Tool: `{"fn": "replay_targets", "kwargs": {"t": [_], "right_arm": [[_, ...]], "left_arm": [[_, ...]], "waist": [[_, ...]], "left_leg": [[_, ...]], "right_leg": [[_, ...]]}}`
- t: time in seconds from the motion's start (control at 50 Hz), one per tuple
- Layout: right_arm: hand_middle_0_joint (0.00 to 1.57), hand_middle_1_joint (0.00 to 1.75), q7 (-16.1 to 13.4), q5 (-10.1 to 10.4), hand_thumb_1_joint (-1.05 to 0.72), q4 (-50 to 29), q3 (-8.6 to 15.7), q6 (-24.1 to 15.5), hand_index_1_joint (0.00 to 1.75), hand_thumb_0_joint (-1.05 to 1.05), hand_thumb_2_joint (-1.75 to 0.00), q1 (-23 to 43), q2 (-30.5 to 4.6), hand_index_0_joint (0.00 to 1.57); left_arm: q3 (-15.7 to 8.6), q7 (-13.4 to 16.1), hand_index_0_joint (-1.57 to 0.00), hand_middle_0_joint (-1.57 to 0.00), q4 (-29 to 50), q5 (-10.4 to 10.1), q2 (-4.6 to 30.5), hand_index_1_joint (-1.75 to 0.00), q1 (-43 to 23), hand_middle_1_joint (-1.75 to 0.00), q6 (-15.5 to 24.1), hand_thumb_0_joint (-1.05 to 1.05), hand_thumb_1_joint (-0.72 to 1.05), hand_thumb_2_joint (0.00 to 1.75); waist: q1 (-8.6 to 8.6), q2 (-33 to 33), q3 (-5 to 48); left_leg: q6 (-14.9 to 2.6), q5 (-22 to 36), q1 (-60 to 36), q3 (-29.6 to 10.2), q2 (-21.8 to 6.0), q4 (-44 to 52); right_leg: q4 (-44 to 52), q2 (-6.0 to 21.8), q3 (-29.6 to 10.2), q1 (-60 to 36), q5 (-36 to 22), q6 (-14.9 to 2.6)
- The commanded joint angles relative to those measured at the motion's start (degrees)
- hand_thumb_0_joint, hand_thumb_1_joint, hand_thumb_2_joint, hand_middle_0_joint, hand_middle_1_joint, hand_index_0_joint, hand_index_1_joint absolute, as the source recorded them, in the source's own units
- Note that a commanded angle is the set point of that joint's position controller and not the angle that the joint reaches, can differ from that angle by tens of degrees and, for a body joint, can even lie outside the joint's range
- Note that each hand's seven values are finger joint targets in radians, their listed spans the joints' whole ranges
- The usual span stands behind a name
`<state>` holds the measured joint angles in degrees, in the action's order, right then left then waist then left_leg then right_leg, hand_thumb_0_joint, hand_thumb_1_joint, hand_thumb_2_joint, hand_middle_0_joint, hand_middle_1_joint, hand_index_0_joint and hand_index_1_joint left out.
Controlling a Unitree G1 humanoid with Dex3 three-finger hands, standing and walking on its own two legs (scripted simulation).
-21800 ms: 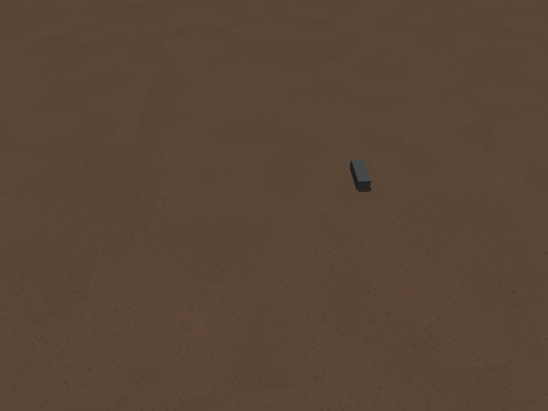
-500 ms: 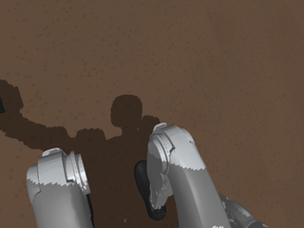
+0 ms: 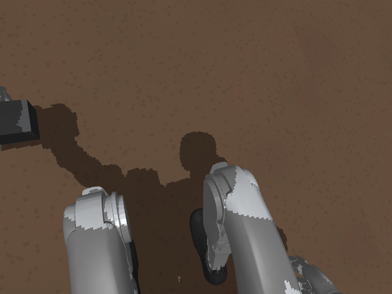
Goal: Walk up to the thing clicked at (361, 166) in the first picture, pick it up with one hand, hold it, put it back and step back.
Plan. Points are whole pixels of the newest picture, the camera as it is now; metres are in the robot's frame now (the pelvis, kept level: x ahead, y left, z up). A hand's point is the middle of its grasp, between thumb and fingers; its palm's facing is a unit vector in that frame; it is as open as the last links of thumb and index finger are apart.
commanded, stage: lift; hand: left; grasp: from above
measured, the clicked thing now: out of the picture +0.46 +0.36 -0.17
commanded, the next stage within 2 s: hold in 1.72 s
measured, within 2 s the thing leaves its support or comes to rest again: neither
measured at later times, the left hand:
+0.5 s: hand out of the picture +0.41 +0.35 -0.05, palm faces -0.45 -0.09 -0.89, open 9.6 cm
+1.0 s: hand out of the picture +0.34 +0.31 +0.15, palm faces -0.42 -0.13 -0.90, open 9.6 cm
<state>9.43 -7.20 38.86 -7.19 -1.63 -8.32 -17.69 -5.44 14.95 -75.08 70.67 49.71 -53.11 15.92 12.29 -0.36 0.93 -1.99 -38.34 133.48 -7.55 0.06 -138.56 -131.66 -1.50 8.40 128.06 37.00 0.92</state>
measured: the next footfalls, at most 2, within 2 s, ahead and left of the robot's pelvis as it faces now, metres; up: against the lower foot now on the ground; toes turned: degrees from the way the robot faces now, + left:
none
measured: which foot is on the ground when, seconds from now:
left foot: down 0.00-1.00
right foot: down 0.00-1.00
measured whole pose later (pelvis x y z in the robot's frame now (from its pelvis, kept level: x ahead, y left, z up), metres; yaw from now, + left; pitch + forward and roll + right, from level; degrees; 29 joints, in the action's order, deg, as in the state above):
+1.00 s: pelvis +0.01 +0.01 +0.23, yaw +6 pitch +26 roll -5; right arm -0.4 1.9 37.2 -0.1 2.2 -9.5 -14.6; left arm 2.3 1.9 -37.9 56.5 32.6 -22.6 4.5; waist 4.3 2.8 9.7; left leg -1.9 -33.6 88.5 -2.4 -0.6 -95.7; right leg -91.7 -1.9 2.5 86.0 32.1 1.0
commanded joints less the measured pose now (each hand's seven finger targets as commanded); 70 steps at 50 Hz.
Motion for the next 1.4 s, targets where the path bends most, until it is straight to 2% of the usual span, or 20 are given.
{"fn": "replay_targets", "kwargs": {"t": [0.0,0.1,0.12,0.18,0.22,0.26,0.3,0.36,0.6,0.66,0.74,0.8,0.84,0.88,0.94,1.04,1.08,1.22,1.3,1.38], "right_arm": [[0.2,0.3,-1.4,0.5,-0.94,-0.7,5.3,0.1,0.3,0.0,-0.91,-12.3,-14.2,0.2],[0.2,0.3,-1.9,1.4,-0.89,-0.8,6.6,0.6,0.3,0.0,-0.89,-13.1,-14.5,0.2],[0.2,0.3,-2.1,1.7,-0.94,-0.9,7.0,0.9,0.3,0.0,-0.91,-12.7,-14.5,0.2],[0.2,0.3,-2.2,2.3,-0.91,-1.2,7.5,1.3,0.3,0.0,-0.91,-13.6,-13.7,0.2],[0.2,0.3,-2.3,3.0,-0.91,-1.5,8.5,1.6,0.3,0.0,-0.91,-13.5,-13.9,0.2],[0.2,0.3,-2.4,3.4,-0.91,-1.6,9.0,1.8,0.3,0.0,-0.91,-13.7,-13.6,0.2],[0.2,0.3,-2.6,4.0,-0.91,-1.9,9.6,2.3,0.3,0.0,-0.91,-13.3,-13.1,0.2],[0.2,0.3,-3.0,4.6,-0.91,-2.7,10.1,2.4,0.3,0.0,-0.91,-13.0,-12.3,0.2],[0.2,0.3,-5.8,7.0,-0.91,-5.4,11.4,2.8,0.3,0.0,-0.9,-11.1,-10.7,0.2],[0.2,0.3,-6.6,7.5,-0.91,-5.9,11.6,3.1,0.3,0.0,-0.9,-10.3,-10.2,0.2],[0.2,0.3,-7.8,8.1,-0.9,-6.1,11.6,3.2,0.3,0.0,-0.9,-8.9,-9.5,0.2],[0.2,0.3,-8.7,8.4,-0.9,-5.9,11.4,3.0,0.3,0.0,-0.9,-8.3,-8.6,0.2],[0.2,0.3,-9.4,8.7,-0.9,-6.2,11.4,2.8,0.3,0.0,-0.9,-7.6,-8.2,0.2],[0.2,0.3,-9.9,9.1,-0.9,-6.5,11.1,2.5,0.3,0.0,-0.9,-7.0,-7.2,0.2],[0.2,0.3,-10.9,9.4,-0.9,-5.9,10.9,1.9,0.3,0.0,-0.9,-6.3,-6.8,0.2],[0.2,0.3,-12.3,9.7,-0.9,-4.7,10.6,0.3,0.3,0.0,-0.9,-5.8,-5.9,0.2],[0.2,0.3,-12.7,9.9,-0.9,-4.4,10.6,-0.5,0.3,0.0,-0.9,-5.8,-5.7,0.2],[0.2,0.3,-12.9,10.0,-0.9,-3.2,11.0,-2.1,0.3,0.0,-0.9,-6.5,-5.2,0.2],[0.2,0.3,-12.9,9.9,-0.9,-2.9,11.2,-2.4,0.3,0.0,-0.9,-7.2,-5.1,0.2],[0.2,0.3,-12.7,10.0,-0.9,-2.6,11.4,-2.4,0.3,0.0,-0.9,-7.8,-5.0,0.2]], "left_arm": [[-2.3,1.3,-1.12,-1.1,9.0,-1.5,16.4,-0.69,-17.9,-0.71,0.0,0.0,0.72,0.73],[-2.7,-0.2,-0.98,-0.96,12.0,-2.6,15.6,-0.6,-16.0,-0.62,-1.4,0.0,0.57,0.69],[-3.2,-0.5,-1.05,-1.03,14.4,-3.1,16.3,-0.64,-16.5,-0.66,-1.6,0.0,0.64,0.66],[-2.7,-2.3,-1.03,-1.02,16.1,-4.6,14.7,-0.64,-14.8,-0.65,-2.6,0.0,0.63,0.72],[-3.9,-3.3,-1.03,-1.01,18.0,-5.3,15.6,-0.64,-12.6,-0.65,-3.3,0.0,0.65,0.72],[-2.8,-4.6,-1.04,-1.03,19.4,-5.9,13.2,-0.63,-11.5,-0.64,-3.5,0.0,0.65,0.71],[-3.6,-5.4,-1.03,-1.02,23.0,-6.7,13.7,-0.63,-10.9,-0.63,-3.5,0.0,0.63,0.73],[-2.2,-6.4,-1.04,-1.03,25.5,-8.1,10.5,-0.64,-9.2,-0.65,-3.5,0.0,0.65,0.74],[-1.5,-9.6,-1.04,-1.02,37.9,-12.5,6.9,-0.64,0.9,-0.67,-5.6,0.0,0.69,0.7],[-1.1,-9.7,-1.04,-1.01,41.6,-13.3,5.4,-0.65,1.7,-0.68,-6.9,0.0,0.69,0.68],[-0.8,-10.1,-1.04,-1.02,43.7,-13.6,3.6,-0.63,6.9,-0.65,-8.6,0.0,0.69,0.71],[1.1,-11.1,-1.04,-1.01,44.3,-13.8,1.0,-0.64,9.6,-0.67,-9.6,0.0,0.69,0.69],[0.3,-11.2,-1.04,-1.01,46.4,-14.5,1.0,-0.65,11.7,-0.67,-10.1,0.0,0.69,0.7],[2.3,-11.3,-1.06,-1.04,47.3,-15.0,-2.2,-0.64,14.4,-0.66,-10.8,0.0,0.72,0.71],[1.9,-11.0,-1.07,-1.05,48.3,-15.0,-2.5,-0.63,16.0,-0.64,-11.4,0.0,0.72,0.7],[4.8,-9.5,-1.03,-1.01,45.9,-14.1,-6.2,-0.65,16.0,-0.67,-11.7,0.0,0.69,0.68],[4.4,-8.6,-1.02,-1.0,43.6,-14.0,-6.0,-0.65,17.4,-0.67,-11.9,0.0,0.67,0.7],[8.1,-7.0,-0.99,-0.96,39.5,-12.8,-10.8,-0.69,17.3,-0.71,-12.2,0.0,0.64,0.69],[8.9,-5.8,-1.01,-0.98,39.2,-13.0,-11.4,-0.72,15.0,-0.75,-12.9,0.0,0.67,0.75],[9.3,-5.1,-1.02,-0.99,37.0,-12.8,-12.2,-0.7,17.6,-0.72,-14.1,0.0,0.68,0.72]], "waist": [[1.12,17.9,39.6],[-0.43,21.1,42.4],[-1.35,21.4,43.3],[-1.14,20.3,44.3],[-2.77,20.9,46.0],[-2.34,20.0,44.8],[-3.73,19.8,46.2],[-3.01,18.1,45.1],[-6.11,14.9,46.8],[-5.96,13.4,46.4],[-6.88,12.9,45.2],[-6.49,11.2,42.4],[-7.27,10.8,42.0],[-7.03,9.3,39.3],[-7.41,9.5,36.8],[-6.63,7.8,30.6],[-7.38,7.0,28.0],[-7.52,6.4,25.6],[-7.68,5.4,24.7],[-8.84,4.4,24.1]], "left_leg": [[0.1,8.4,-29.3,3.1,0.3,16.4],[0.53,10.1,-34.7,2.5,0.3,19.4],[0.6,9.7,-35.3,2.3,0.3,20.4],[0.24,9.8,-35.9,2.5,0.2,21.9],[0.34,11.7,-39.1,2.3,0.3,23.1],[0.29,11.3,-39.1,2.2,0.3,24.2],[0.04,9.8,-39.6,2.5,0.2,25.8],[-0.19,6.7,-39.3,2.1,0.2,28.3],[-0.2,6.7,-50.8,1.6,-0.3,39.8],[-0.19,6.5,-54.2,1.5,-0.6,43.3],[-0.04,7.0,-59.2,1.7,-0.6,48.4],[-0.08,7.6,-61.8,2.2,-0.7,52.0],[-0.13,8.3,-64.4,2.7,-0.7,54.9],[-0.13,6.4,-65.6,3.2,-0.5,58.0],[0.29,6.6,-70.2,2.9,-0.8,62.7],[0.51,4.9,-75.6,2.7,-0.9,69.8],[0.52,4.4,-77.0,3.2,-0.7,72.4],[1.14,9.2,-86.1,4.3,-0.2,79.5],[1.02,12.4,-90.1,5.4,0.1,82.9],[1.25,17.1,-94.3,6.2,0.3,86.2]], "right_leg": [[14.0,-2.0,1.1,-20.2,-9.5,-3.21],[14.3,-1.5,1.1,-19.5,-11.1,-3.47],[14.3,-1.3,1.1,-19.0,-10.5,-3.57],[15.7,-1.3,0.6,-21.2,-11.0,-3.24],[16.3,-1.0,0.2,-21.1,-11.8,-3.41],[17.3,-0.9,-0.2,-21.1,-11.5,-3.45],[18.2,-1.0,-0.9,-22.3,-10.8,-3.31],[20.2,-0.9,-1.2,-23.3,-9.1,-3.15],[30.4,-1.2,-2.8,-34.6,-9.4,-2.78],[33.8,-1.3,-3.0,-38.0,-9.6,-2.62],[38.6,-1.3,-3.5,-43.2,-9.6,-2.45],[42.9,-1.4,-4.0,-47.5,-10.0,-2.34],[46.2,-1.4,-4.3,-51.2,-10.3,-2.23],[49.8,-1.5,-4.8,-54.9,-9.3,-2.23],[53.5,-1.5,-5.2,-58.7,-9.3,-2.27],[60.7,-1.8,-6.1,-64.0,-8.0,-2.3],[64.2,-1.8,-6.8,-66.8,-7.0,-2.22],[72.8,-1.9,-8.0,-75.1,-10.2,-2.46],[77.4,-1.9,-8.3,-80.3,-12.8,-2.31],[80.9,-1.8,-8.6,-85.4,-16.4,-2.46]]}}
